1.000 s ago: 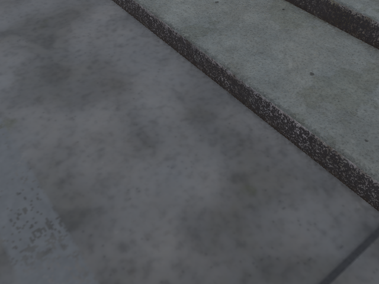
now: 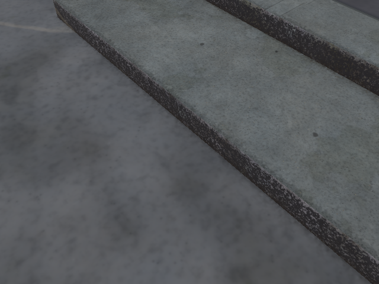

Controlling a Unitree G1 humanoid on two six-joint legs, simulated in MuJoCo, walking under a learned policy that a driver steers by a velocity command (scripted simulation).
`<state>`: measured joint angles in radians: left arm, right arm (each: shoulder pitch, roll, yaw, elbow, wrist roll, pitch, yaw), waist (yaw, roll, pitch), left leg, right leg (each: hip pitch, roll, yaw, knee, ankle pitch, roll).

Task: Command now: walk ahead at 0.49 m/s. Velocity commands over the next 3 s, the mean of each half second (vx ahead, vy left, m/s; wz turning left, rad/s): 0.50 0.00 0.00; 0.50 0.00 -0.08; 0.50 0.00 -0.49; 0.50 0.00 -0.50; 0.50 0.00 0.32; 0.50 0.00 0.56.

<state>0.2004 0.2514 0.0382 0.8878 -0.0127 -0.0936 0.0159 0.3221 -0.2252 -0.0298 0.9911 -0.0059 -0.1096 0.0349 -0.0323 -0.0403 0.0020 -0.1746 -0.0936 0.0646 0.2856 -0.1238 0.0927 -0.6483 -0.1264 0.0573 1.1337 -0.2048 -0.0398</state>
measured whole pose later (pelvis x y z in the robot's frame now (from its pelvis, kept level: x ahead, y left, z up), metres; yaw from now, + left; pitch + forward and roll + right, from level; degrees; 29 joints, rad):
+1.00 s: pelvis +0.55 -0.01 -0.01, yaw -3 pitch +1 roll +0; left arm 0.32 0.26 0.06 0.97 -0.03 -0.08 0.01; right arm 0.15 -0.24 -0.05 0.89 0.00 -0.11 0.03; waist 0.00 -0.04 0.02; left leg -0.33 -0.01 0.10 0.45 -0.16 0.05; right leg -0.44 -0.06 0.06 1.19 -0.34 -0.05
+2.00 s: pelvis +1.10 -0.16 +0.03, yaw -35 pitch +3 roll +2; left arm 0.43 0.21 0.04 0.95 0.01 -0.02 0.00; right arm 0.08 -0.20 0.02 0.61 -0.02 -0.10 0.02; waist -0.04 -0.01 0.00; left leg -0.79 0.00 0.13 1.11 -0.37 0.08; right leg -0.17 0.10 0.25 0.97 -0.19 -0.10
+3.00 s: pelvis +1.59 -0.37 +0.10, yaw -2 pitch +3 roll -2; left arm 0.35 0.30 0.07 0.86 0.00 -0.06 0.03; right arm 0.04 -0.26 -0.05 0.56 0.02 -0.04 0.05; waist 0.07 0.03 0.04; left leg -0.54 -0.01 0.05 0.61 -0.11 0.12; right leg 0.00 -0.10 -0.23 0.61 -0.47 0.04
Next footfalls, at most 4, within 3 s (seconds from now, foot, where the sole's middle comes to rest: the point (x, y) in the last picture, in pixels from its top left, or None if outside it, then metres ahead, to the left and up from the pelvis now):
0.30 right None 0.33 -0.17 -0.78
0.86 left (169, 251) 0.64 0.08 -0.78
1.44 right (232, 195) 0.88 -0.18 -0.78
1.94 left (223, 106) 1.28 -0.17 -0.65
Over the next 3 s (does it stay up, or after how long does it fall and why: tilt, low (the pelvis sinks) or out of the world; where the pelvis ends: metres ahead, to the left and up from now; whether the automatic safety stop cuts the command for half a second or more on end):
stays up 1.59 -0.37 0.10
